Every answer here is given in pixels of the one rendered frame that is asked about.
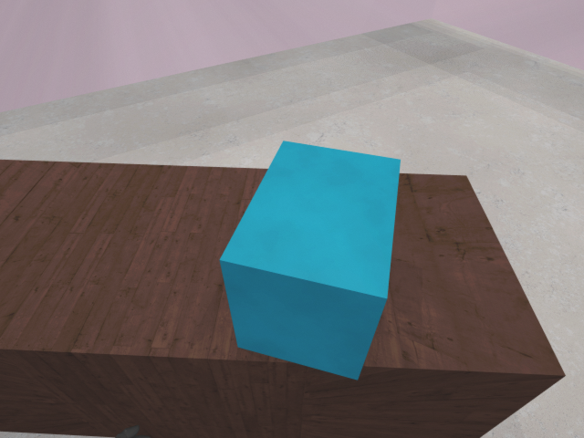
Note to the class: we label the pedestal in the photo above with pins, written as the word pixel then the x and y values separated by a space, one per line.
pixel 114 313

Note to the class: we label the carton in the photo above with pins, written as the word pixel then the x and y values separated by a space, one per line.
pixel 307 269

